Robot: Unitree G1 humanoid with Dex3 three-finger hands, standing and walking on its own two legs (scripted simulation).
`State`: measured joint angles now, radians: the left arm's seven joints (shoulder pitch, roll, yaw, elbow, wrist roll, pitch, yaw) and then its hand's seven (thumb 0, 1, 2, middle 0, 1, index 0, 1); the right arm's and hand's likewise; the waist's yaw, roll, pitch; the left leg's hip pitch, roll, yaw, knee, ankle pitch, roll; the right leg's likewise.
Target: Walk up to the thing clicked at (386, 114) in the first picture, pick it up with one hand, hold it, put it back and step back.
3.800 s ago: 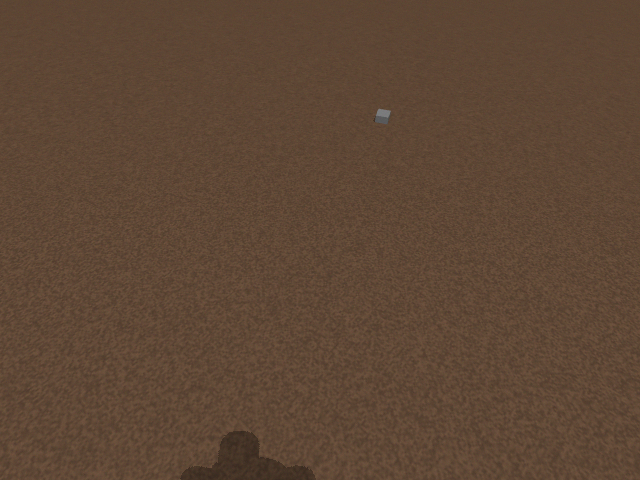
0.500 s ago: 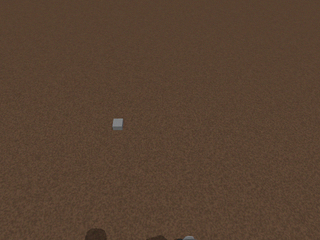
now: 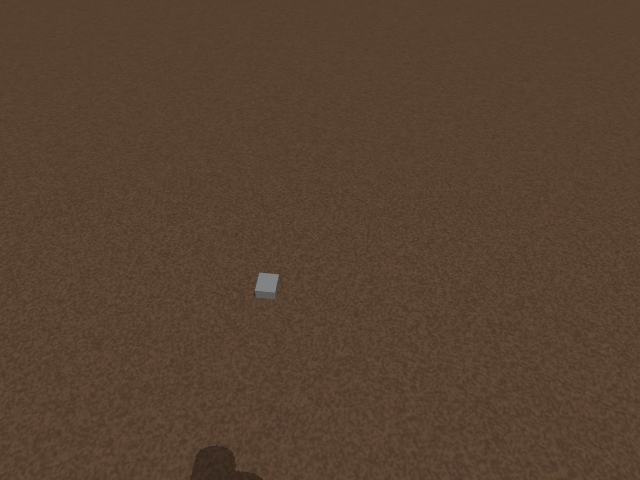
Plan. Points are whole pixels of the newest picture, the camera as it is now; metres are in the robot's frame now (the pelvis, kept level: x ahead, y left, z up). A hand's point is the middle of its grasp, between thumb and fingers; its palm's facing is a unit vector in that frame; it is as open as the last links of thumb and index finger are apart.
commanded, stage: walk up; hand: left
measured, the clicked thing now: (267, 285) +0.96 +0.22 -0.75
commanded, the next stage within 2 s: none
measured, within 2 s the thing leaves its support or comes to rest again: neither
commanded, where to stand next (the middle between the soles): +0.56 +0.00 m, yaw -3 degrees
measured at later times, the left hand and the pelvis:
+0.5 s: hand (122, 426) +0.25 +0.30 -0.13, palm faces -0.11 -0.92 -0.37, open 7.4 cm; pelvis +0.17 +0.02 +0.00, yaw -3 degrees
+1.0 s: hand (157, 350) +0.37 +0.28 -0.14, palm faces -0.04 -0.93 -0.37, open 7.4 cm; pelvis +0.32 +0.01 +0.00, yaw -1 degrees
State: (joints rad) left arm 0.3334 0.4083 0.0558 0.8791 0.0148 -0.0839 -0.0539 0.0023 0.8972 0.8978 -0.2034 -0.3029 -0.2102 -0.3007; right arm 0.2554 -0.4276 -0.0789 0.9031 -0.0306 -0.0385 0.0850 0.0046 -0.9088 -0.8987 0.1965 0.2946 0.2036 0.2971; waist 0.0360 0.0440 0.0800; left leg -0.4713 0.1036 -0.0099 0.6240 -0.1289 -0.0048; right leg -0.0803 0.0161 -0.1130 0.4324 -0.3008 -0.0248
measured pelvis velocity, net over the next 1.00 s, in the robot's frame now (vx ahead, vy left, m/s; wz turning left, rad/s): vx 0.32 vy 0.01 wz -0.02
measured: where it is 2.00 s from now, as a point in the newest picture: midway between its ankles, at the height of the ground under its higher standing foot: (313, 404)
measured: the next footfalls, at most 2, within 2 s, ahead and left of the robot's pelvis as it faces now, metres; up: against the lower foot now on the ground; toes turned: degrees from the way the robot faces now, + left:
left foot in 0.06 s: +0.19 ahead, +0.14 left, +0.00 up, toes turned +4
right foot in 0.56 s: +0.34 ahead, -0.13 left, +0.00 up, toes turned -7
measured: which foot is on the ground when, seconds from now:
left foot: up 0.00-0.04, down 0.06-0.60, up 0.62-1.00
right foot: down 0.00-0.10, up 0.12-0.54, down 0.56-1.00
